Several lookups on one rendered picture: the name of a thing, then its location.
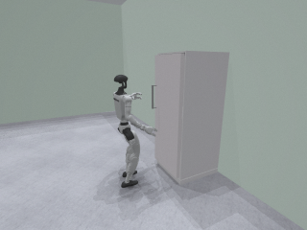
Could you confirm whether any right robot hand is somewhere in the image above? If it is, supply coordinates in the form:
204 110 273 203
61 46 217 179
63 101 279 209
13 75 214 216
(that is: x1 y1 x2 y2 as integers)
145 126 157 137

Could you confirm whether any right robot forearm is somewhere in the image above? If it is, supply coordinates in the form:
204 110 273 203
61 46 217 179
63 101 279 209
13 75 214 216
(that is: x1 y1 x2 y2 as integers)
128 115 147 131

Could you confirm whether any right robot upper arm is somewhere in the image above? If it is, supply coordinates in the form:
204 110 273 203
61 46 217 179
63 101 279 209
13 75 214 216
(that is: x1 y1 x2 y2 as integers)
123 95 132 121

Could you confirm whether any fridge door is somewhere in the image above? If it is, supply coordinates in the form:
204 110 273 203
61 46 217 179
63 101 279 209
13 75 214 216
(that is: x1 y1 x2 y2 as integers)
154 53 185 178

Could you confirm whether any right robot thigh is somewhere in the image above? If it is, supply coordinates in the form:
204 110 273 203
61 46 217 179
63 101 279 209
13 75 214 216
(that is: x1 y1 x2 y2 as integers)
125 129 140 162

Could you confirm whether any left robot hand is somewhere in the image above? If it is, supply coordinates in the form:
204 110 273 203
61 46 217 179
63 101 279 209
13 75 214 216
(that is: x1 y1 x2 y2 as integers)
131 92 142 100

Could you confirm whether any right robot foot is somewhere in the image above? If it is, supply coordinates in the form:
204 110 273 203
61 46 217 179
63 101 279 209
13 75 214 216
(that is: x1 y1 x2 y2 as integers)
121 180 138 188

